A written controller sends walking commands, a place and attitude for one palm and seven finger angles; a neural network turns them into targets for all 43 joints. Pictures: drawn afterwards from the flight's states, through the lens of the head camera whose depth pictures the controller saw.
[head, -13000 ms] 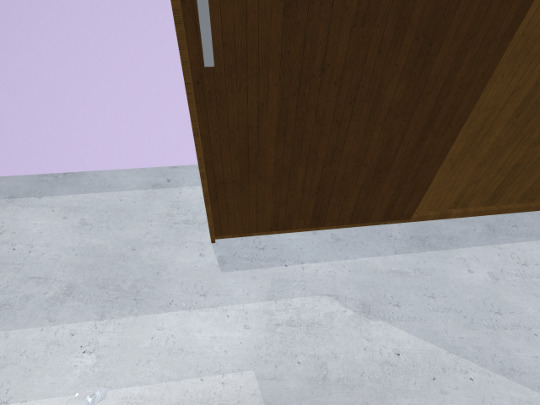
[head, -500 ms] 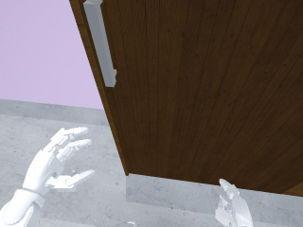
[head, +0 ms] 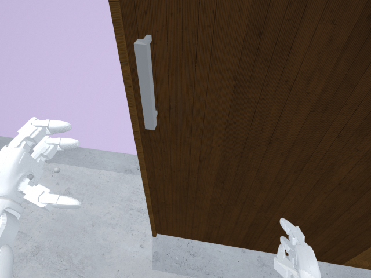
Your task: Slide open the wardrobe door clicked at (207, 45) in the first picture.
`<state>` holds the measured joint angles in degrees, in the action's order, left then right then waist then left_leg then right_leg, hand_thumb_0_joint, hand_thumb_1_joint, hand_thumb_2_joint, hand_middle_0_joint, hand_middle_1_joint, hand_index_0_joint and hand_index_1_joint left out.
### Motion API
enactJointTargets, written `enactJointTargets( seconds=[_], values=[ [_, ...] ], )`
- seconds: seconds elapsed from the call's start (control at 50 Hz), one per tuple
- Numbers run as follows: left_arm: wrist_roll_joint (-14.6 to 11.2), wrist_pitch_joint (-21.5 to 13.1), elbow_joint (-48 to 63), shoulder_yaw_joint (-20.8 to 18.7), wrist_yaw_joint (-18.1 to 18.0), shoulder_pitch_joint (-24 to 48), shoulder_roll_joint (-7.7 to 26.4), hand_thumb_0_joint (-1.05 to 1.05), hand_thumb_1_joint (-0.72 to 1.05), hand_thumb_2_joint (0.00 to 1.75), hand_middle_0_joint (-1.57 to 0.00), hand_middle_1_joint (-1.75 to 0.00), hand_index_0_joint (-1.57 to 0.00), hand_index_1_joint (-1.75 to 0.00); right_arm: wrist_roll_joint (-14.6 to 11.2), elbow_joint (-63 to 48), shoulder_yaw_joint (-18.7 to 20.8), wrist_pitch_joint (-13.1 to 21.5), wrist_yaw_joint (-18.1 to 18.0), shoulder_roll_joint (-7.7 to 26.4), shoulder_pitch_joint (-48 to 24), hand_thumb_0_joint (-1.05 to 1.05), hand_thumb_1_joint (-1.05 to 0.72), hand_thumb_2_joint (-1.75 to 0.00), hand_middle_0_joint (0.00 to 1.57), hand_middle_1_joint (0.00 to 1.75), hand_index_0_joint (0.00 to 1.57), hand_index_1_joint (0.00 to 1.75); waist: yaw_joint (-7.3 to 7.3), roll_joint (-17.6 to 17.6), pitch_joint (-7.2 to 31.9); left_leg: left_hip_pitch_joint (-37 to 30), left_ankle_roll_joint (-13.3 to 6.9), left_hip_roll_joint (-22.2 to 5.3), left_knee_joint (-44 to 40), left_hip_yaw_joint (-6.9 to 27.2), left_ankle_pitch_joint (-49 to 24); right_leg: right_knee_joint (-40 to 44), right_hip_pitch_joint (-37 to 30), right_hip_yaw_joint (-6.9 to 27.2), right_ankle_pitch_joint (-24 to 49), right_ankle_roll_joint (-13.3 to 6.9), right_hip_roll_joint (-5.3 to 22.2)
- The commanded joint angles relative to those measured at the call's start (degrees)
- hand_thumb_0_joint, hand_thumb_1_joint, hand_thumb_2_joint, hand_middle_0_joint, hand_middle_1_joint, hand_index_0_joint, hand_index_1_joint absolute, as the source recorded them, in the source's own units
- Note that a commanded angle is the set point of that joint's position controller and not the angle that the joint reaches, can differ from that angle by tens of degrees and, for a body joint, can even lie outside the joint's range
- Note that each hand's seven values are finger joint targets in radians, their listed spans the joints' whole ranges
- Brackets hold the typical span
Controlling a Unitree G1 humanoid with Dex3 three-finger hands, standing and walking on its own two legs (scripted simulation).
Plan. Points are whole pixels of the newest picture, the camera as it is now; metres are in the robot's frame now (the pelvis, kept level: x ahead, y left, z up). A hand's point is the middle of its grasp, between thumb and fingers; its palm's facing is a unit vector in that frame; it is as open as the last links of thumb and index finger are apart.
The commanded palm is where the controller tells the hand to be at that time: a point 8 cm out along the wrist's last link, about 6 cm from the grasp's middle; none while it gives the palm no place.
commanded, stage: raise the hand with hooked fingers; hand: left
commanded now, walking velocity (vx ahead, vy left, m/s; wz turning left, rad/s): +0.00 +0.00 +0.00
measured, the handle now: (149, 85) +0.47 +0.14 +0.20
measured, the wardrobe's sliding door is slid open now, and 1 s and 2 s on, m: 0.00 0.00 0.00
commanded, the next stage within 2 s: move the hooked fingers beside the handle in 0.86 s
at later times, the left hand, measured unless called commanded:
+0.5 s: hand (38, 132) +0.27 +0.29 +0.22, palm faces +0.04 -0.99 -0.13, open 14.0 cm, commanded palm +0.23 +0.32 +0.23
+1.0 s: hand (62, 134) +0.28 +0.25 +0.21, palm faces +0.00 -0.99 -0.13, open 13.9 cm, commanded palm +0.25 +0.30 +0.23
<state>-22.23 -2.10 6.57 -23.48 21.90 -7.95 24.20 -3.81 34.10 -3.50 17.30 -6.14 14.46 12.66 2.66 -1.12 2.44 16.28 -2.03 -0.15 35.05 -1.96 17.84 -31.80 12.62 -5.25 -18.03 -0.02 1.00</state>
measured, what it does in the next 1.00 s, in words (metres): stands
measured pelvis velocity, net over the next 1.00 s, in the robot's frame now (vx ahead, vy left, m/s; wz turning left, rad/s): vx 0.00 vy -0.02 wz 0.00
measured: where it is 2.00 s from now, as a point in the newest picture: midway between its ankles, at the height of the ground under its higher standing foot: outside the picture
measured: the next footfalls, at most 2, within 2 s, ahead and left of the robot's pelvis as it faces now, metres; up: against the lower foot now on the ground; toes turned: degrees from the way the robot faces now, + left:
none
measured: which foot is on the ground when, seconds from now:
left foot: down 0.00-1.00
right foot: down 0.00-1.00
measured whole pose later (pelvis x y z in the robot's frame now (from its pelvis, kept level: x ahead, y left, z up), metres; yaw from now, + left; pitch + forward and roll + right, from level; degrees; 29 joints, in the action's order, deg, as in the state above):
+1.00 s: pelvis +0.00 -0.02 +0.01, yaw +0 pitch -2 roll +0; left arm -20.6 12.7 -2.4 -27.3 27.9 6.6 29.2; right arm -5.4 34.2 -4.9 12.2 -5.7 15.9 11.7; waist 2.6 -3.6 1.6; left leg 11.4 -0.7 -0.5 28.6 -1.5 14.9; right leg -27.3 8.6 -5.6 -16.4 -1.3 0.3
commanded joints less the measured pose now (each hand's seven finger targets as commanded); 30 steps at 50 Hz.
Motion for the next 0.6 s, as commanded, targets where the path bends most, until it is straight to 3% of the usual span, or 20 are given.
enactJointTargets(
  seconds=[0.0,0.08,0.14,0.18,0.24,0.28,0.32,0.36,0.38,0.4,0.42,0.48,0.54,0.56,0.58],
  values=[
    [-0.3,4.5,1.2,-3.4,2.1,13.6,10.8,0.0,-0.5,0.3,-0.3,-1.2,-0.3,-1.2,-1.5,-7.9,2.1,1.4,-0.3,7.8,-5.0,0.0,-0.9,-0.9,0.2,0.3,0.2,0.3,-0.28,-6.8,-0.2,-5.9,1.5,-1.1,-9.4,5.3,-10.0,6.0,3.9,0.4,10.1,-1.3,-1.5],
    [1.5,11.6,1.0,-2.6,3.7,20.8,14.0,0.0,-0.5,0.3,-0.3,-1.2,-0.3,-1.2,-1.9,-9.8,1.7,-0.5,-0.4,8.1,-6.1,0.0,-0.9,-0.9,0.2,0.3,0.2,0.3,-0.39,-1.8,1.3,-6.8,0.7,-0.9,-10.3,6.0,-8.6,7.2,2.8,0.7,8.8,-1.2,-1.5],
    [1.4,10.0,10.4,-7.4,3.1,30.2,20.1,0.0,-0.5,0.3,-0.3,-1.2,-0.3,-1.2,-1.5,-11.3,1.1,-0.6,-0.7,7.1,-8.2,0.0,-0.9,-0.9,0.2,0.3,0.2,0.3,0.15,-3.9,9.4,-11.5,0.6,-0.4,-10.4,6.4,-9.8,7.2,0.5,0.8,8.6,-1.4,-1.5],
    [0.8,7.6,12.5,-11.5,2.5,31.9,24.1,0.0,-0.5,0.3,-0.3,-1.2,-0.3,-1.2,-0.8,-10.9,0.4,-0.4,-0.6,6.5,-8.7,0.0,-0.9,-0.9,0.2,0.3,0.2,0.3,0.84,-4.2,10.9,-13.1,0.8,-0.5,-10.8,6.5,-11.1,8.0,-1.0,0.9,9.0,-1.6,-1.9],
    [0.1,6.1,7.7,-13.4,2.3,33.4,24.1,0.0,-0.5,0.3,-0.3,-1.2,-0.3,-1.2,-0.9,-9.6,0.2,-0.3,-0.8,6.5,-8.6,0.0,-0.9,-0.9,0.2,0.3,0.2,0.3,0.69,-6.4,10.5,-13.6,1.1,-0.5,-11.9,6.6,-10.6,8.5,-1.3,0.7,8.8,-1.8,-1.8],
    [0.7,8.0,2.3,-12.6,3.0,33.2,23.7,0.0,-0.5,0.3,-0.3,-1.2,-0.3,-1.2,-1.3,-8.5,0.4,-0.6,-0.6,6.8,-8.2,0.0,-0.9,-0.9,0.2,0.3,0.2,0.3,0.9,-9.2,7.4,-12.6,1.3,-0.4,-12.4,6.2,-10.3,9.5,-0.8,0.9,9.2,-2.0,-1.5],
    [1.7,11.9,-2.9,-9.5,3.9,35.7,22.3,0.0,-0.5,0.3,-0.3,-1.2,-0.3,-1.2,-2.0,-8.2,0.4,-1.0,-0.6,7.5,-8.1,0.0,-0.9,-0.9,0.2,0.3,0.2,0.3,-0.01,-9.9,3.8,-11.1,1.3,-0.4,-13.1,6.1,-8.0,9.7,1.0,0.9,8.3,-1.9,-1.0],
    [2.6,15.5,-7.8,-5.6,5.1,35.0,19.7,0.0,-0.5,0.3,-0.3,-1.2,-0.3,-1.2,-2.4,-8.5,0.6,-1.4,-0.5,7.9,-7.5,0.0,-0.9,-0.9,0.2,0.3,0.2,0.3,-0.7,-6.5,1.6,-9.6,1.3,-0.5,-13.5,6.6,-5.7,9.6,2.6,0.6,7.2,-1.6,-1.0],
    [2.4,16.6,-10.6,-4.3,5.7,31.6,17.7,0.0,-0.5,0.3,-0.3,-1.2,-0.3,-1.2,-2.5,-8.7,0.8,-1.6,-0.2,8.2,-7.2,0.0,-0.9,-0.9,0.2,0.3,0.2,0.3,-0.42,-2.4,0.8,-8.7,1.0,-0.5,-13.0,6.3,-6.7,10.1,2.1,0.8,8.0,-1.7,-0.9],
    [2.5,17.5,-11.2,-3.3,6.4,30.5,17.2,0.0,-0.5,0.3,-0.3,-1.2,-0.3,-1.2,-2.8,-9.0,1.0,-2.0,0.1,8.7,-7.0,0.0,-0.9,-0.9,0.2,0.3,0.2,0.3,-0.71,-0.2,1.5,-8.4,0.7,-0.5,-12.6,6.1,-6.6,9.8,2.4,0.7,7.7,-1.4,-0.9],
    [2.4,18.2,-10.0,-2.9,7.1,30.6,17.3,0.0,-0.5,0.3,-0.3,-1.2,-0.3,-1.2,-3.0,-9.6,1.2,-2.3,0.2,8.9,-7.4,0.0,-0.9,-0.9,0.2,0.3,0.2,0.3,-0.65,-0.2,2.4,-8.6,0.5,-0.3,-12.2,5.9,-6.4,9.5,2.7,0.9,7.5,-1.3,-0.9],
    [1.2,16.2,-2.6,-7.2,7.8,32.0,22.2,0.0,-0.5,0.3,-0.3,-1.2,-0.3,-1.2,-2.7,-11.1,1.1,-2.3,0.8,8.6,-9.1,0.0,-0.9,-0.9,0.2,0.3,0.2,0.3,0.21,0.8,7.6,-10.5,0.3,0.0,-10.5,5.5,-9.4,9.1,0.1,1.6,9.0,-1.4,-0.8],
    [0.0,10.6,7.8,-14.6,5.5,35.4,27.8,0.0,-0.5,0.3,-0.3,-1.2,-0.3,-1.2,-1.6,-12.1,1.1,-1.3,0.6,7.5,-9.8,0.0,-0.9,-0.9,0.2,0.3,0.2,0.3,1.27,-3.1,14.8,-14.1,0.2,0.4,-10.2,5.3,-12.9,8.4,-2.8,1.6,11.1,-1.5,-1.2],
    [-0.1,8.7,10.0,-15.3,4.6,35.6,27.9,0.0,-0.5,0.3,-0.3,-1.2,-0.3,-1.2,-1.4,-11.9,0.9,-1.0,0.5,7.2,-9.7,0.0,-0.9,-0.9,0.2,0.3,0.2,0.3,1.32,-5.0,15.0,-14.8,0.4,0.2,-10.5,5.3,-13.8,8.3,-3.1,1.3,11.6,-1.6,-1.3],
    [0.1,7.7,10.4,-17.6,3.3,34.4,30.2,0.0,-0.5,0.3,-0.3,-1.2,-0.3,-1.2,-1.1,-11.2,0.9,-0.9,0.6,7.0,-9.4,0.0,-0.9,-0.9,0.2,0.3,0.2,0.3,1.89,-5.0,13.7,-14.2,0.5,-0.1,-10.5,5.0,-14.6,8.9,-3.4,1.3,12.1,-1.7,-1.4]
  ],
)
